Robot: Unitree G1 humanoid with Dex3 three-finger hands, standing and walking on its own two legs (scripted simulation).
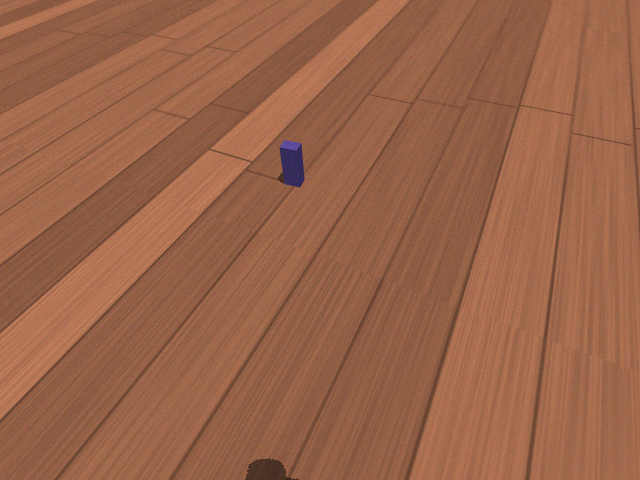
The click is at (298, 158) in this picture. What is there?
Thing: carton on end
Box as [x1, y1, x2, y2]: [279, 140, 304, 186]
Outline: 284,140 279,147 284,183 300,186 304,179 301,145 297,142
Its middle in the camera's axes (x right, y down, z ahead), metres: -0.14 -0.35 +1.85
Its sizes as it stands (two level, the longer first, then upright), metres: 0.084 0.061 0.219
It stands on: the floor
